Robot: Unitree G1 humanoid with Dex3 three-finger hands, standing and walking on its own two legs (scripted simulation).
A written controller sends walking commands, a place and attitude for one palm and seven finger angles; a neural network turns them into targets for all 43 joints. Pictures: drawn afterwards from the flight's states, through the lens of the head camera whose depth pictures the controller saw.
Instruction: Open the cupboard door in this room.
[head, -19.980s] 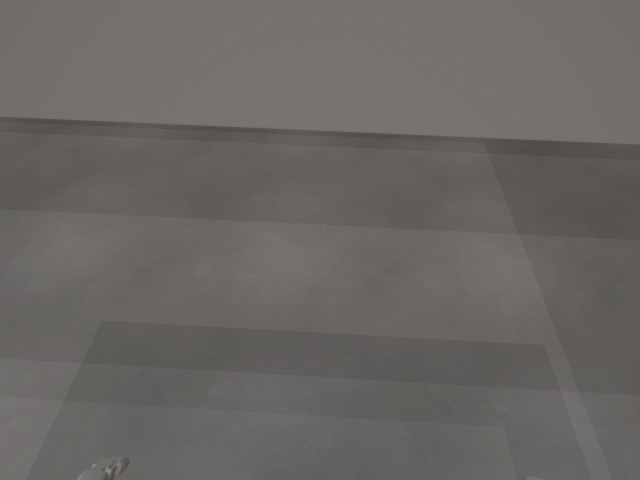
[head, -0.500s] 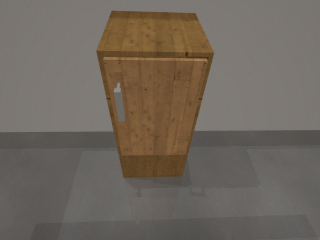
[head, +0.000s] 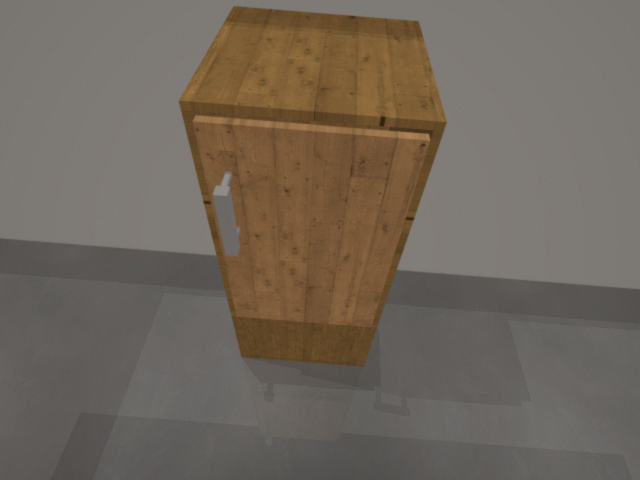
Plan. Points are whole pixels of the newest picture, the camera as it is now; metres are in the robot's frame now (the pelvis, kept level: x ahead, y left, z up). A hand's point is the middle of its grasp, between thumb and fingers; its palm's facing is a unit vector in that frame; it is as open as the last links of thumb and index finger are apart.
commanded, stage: come to a stop and stand still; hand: left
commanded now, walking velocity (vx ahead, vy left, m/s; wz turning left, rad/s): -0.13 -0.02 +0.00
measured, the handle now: (230, 214) +0.53 +0.21 -0.03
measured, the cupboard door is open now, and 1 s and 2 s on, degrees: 0 0 0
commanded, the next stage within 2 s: look again from close up in 0.66 s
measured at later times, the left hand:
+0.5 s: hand out of the picture +0.05 +0.20 -0.16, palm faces +0.01 -0.97 -0.25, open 7.4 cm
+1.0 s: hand out of the picture +0.02 +0.17 -0.17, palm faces -0.01 -0.99 -0.17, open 7.4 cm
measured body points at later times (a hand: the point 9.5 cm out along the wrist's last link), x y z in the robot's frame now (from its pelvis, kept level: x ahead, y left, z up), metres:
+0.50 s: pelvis +0.00 +0.01 +0.00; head +0.00 +0.01 +0.45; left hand +0.05 +0.26 -0.14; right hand +0.02 -0.22 -0.15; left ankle +0.04 +0.09 -0.73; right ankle +0.00 -0.12 -0.73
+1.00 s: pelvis +0.02 +0.01 +0.01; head +0.04 +0.01 +0.46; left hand +0.02 +0.22 -0.15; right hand +0.02 -0.22 -0.15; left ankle +0.04 +0.09 -0.73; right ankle +0.00 -0.12 -0.73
